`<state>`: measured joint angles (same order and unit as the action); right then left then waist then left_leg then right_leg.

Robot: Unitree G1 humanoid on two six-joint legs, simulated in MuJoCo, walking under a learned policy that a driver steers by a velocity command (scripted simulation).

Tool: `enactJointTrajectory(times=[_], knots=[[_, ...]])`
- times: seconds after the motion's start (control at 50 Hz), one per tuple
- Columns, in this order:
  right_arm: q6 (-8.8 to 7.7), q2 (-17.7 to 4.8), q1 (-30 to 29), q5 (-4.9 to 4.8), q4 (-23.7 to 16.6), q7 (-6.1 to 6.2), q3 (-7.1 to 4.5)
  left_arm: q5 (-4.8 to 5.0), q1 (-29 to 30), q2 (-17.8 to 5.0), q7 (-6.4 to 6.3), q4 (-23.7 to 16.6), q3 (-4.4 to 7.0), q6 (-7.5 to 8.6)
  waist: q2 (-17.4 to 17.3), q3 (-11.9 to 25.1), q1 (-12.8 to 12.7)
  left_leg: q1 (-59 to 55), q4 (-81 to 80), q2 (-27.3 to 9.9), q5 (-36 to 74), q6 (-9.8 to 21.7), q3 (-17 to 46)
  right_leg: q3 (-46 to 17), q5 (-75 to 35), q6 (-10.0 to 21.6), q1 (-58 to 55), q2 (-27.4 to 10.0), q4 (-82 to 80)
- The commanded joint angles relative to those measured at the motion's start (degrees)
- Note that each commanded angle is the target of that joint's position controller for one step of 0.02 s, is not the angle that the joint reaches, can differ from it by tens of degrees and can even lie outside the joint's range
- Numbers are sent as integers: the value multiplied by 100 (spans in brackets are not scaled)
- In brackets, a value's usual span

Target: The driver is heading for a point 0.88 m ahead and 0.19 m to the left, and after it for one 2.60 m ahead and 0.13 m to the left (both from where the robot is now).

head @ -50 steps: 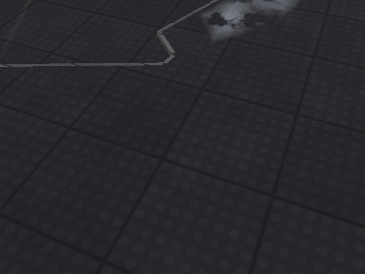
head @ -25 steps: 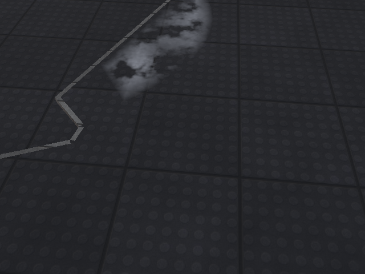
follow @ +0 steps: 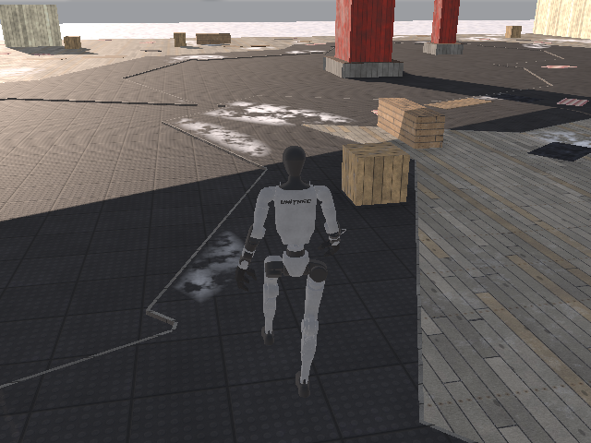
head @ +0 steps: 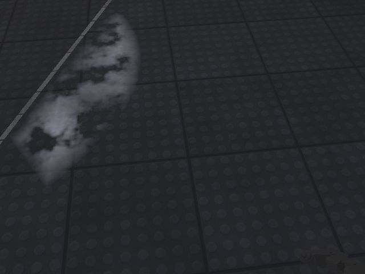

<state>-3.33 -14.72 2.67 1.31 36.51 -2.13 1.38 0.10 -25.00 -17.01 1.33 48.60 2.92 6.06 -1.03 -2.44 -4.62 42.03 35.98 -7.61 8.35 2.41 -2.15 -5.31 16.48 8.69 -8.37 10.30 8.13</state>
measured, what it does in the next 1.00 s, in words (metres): walks ahead, turning left: left foot, then right foot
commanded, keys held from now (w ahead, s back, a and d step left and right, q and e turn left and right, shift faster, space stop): w+q+shift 0.42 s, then w+shift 0.24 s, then w+e+shift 0.34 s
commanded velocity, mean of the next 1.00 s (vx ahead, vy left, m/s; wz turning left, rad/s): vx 1.00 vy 0.00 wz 0.27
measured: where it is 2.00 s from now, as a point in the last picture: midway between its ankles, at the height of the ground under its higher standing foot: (165, 35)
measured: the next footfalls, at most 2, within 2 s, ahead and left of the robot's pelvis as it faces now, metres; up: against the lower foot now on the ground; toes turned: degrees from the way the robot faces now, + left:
left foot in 0.12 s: +0.34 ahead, +0.11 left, +0.00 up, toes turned +6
right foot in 0.56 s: +0.80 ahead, +0.06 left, +0.00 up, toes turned +25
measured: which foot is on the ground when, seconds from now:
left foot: up 0.00-0.10, down 0.12-0.58, up 0.60-0.94, down 0.96-1.00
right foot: down 0.00-0.14, up 0.16-0.54, down 0.56-0.96, up 0.98-1.00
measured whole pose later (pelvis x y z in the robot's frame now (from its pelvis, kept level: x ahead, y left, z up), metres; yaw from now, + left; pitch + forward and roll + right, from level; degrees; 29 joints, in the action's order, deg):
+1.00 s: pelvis +0.95 +0.27 -0.02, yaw +16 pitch +2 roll -1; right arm -5.4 -14.7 -2.2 4.2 36.1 -0.9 0.8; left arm 0.7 -32.6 -16.2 0.8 52.8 3.3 4.4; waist 0.2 0.0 -6.9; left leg 29.6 37.6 -1.9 -10.9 0.5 -0.5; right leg -6.7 26.7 4.0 4.9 1.4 50.0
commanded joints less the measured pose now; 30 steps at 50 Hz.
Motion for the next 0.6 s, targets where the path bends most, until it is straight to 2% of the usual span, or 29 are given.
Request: enactJointTrajectory(times=[0.02,0.04,0.06,0.08,0.1,0.12,0.14,0.16,0.18,0.2,0.22,0.24,0.26,0.28,0.3,0.32,0.36,0.4,0.44,0.48,0.5,0.52,0.54,0.56,0.58,0.6], knots=[[-87,-555,-519,-58,-295,-28,-182,-77,-155,-961,-94,-81,200,121,206,-200,36,-1156,-577,514,280,363,-391,218,-4616,-63,391,-1589,-407],[-89,-663,-361,-60,-217,-28,-234,-136,-149,-1064,-155,-58,215,87,345,-1,147,-1328,-541,803,-145,424,-490,392,-5765,-169,19,-1676,-55],[-71,-791,-50,-68,-131,-20,-295,-220,-98,-1175,-229,-54,232,35,560,250,369,-1592,-466,1061,-604,495,-538,520,-6912,-271,-272,-1805,484],[-41,-949,642,-82,76,3,-376,-335,59,-1248,-286,-86,249,-44,737,616,751,-2114,-339,1267,-1032,592,-557,625,-7813,-346,-427,-1915,1398],[-4,-1108,1801,-99,467,44,-477,-437,326,-1277,-336,-158,266,-139,818,1058,1276,-2977,-254,1404,-1412,688,-575,768,-8167,-400,-281,-1942,2757],[31,-1278,3051,-58,833,105,-603,-444,732,-1281,-364,-278,261,-197,591,1347,1976,-4279,-432,1210,-1828,901,-247,998,-7389,-447,730,-1749,4776],[81,-1848,3356,55,946,163,-799,-283,403,-509,-258,-561,69,-126,-996,1618,1497,-6162,-114,-74,-2812,1758,2053,894,-2438,-758,3391,-910,7495],[137,-1694,2821,-4,879,96,-791,-218,296,-363,-144,-741,-56,34,-1491,1996,1052,-6676,-1669,-798,-3639,2353,5165,267,963,-830,5082,-205,8353],[115,-1485,2259,-22,721,80,-788,-253,896,-551,-165,-916,-111,124,-531,1222,1066,-6016,-2122,-751,-3857,2188,4907,-216,329,-690,5524,-722,8105],[107,-1185,2157,-66,777,74,-734,-274,1204,-670,-133,-979,-135,186,232,799,914,-5145,-2218,-622,-3638,1954,4255,-222,-69,-647,5276,-1045,7521],[88,-1032,2130,-59,850,94,-692,-320,1372,-626,-117,-1048,-172,173,516,373,723,-4302,-2329,-355,-3167,1758,3746,-131,-96,-667,5000,-1225,7022],[55,-893,2103,-73,934,135,-626,-418,1430,-577,-101,-1163,-206,73,535,90,483,-3626,-2422,-65,-2830,1637,3357,-94,-12,-770,4768,-1324,6718],[6,-883,2063,-86,960,150,-598,-480,1348,-488,-76,-1187,-257,-53,398,-53,307,-3172,-2516,168,-2708,1596,3051,-32,68,-866,4625,-1431,6392],[-53,-958,2078,-104,954,138,-616,-498,1366,-436,-63,-1252,-296,-153,259,-140,247,-2835,-2599,317,-2599,1613,2856,70,178,-950,4562,-1502,6043],[-99,-1052,2088,-120,937,123,-643,-497,1626,-413,-44,-1388,-339,-209,212,-286,264,-2434,-2758,449,-2420,1627,2669,230,105,-1027,4480,-1545,5582],[-123,-1121,2115,-121,917,126,-674,-455,2031,-400,-13,-1573,-377,-214,166,-449,352,-2134,-2947,542,-2183,1627,2575,388,-249,-1107,4417,-1551,5026],[-142,-1105,2226,-151,922,120,-709,-342,2715,-294,44,-1819,-446,-181,67,-589,603,-1917,-3030,766,-1430,1406,2359,553,-1353,-1197,4098,-1478,3867],[-145,-1149,2521,-217,1002,96,-759,-274,3030,-197,63,-1919,-480,-156,-43,-373,892,-2285,-2869,811,-275,1147,2311,662,-2265,-1148,3735,-1280,3117],[-142,-1184,2755,-230,1091,113,-784,-239,3199,-238,39,-1985,-469,-132,-143,-167,1069,-3059,-2659,684,631,1022,2338,680,-2537,-1036,3704,-1159,2687],[-142,-1128,2810,-207,1182,185,-765,-250,3243,-251,11,-2007,-455,-88,-151,-44,1098,-3675,-2380,568,1387,875,2236,710,-2523,-868,3392,-1061,2108],[-158,-1181,2824,-189,1232,220,-763,-274,3021,-348,-26,-1933,-400,-72,-178,172,998,-3998,-2009,525,2280,772,2190,764,-2312,-776,3003,-902,1968],[-176,-1359,2799,-130,1258,237,-788,-263,2474,-571,-87,-1778,-292,-55,-289,573,731,-4276,-1308,431,3160,670,2174,759,-1812,-657,2410,-739,2006],[-184,-1571,2578,-59,1243,233,-829,-210,1517,-806,-166,-1515,-168,-34,-365,1065,172,-4245,-216,446,3384,576,2048,720,-1413,-541,1495,-773,1985],[-220,-1466,2220,5,1163,236,-810,-230,301,-1062,-283,-1198,-22,-26,-340,1535,-487,-3414,1216,609,2560,529,1894,332,-809,-401,163,-1293,2281],[-277,-709,2338,-37,967,247,-632,-408,-656,-1495,-378,-1034,138,-28,733,2335,-572,-2173,3347,1052,-333,478,1392,-1484,980,-76,-1202,-2663,2322],[-254,-426,3076,-294,831,187,-488,-363,-307,-1772,-256,-904,252,-73,2539,2955,39,-718,4733,1633,-3407,272,1070,-4666,1428,736,-1912,-3657,1151]])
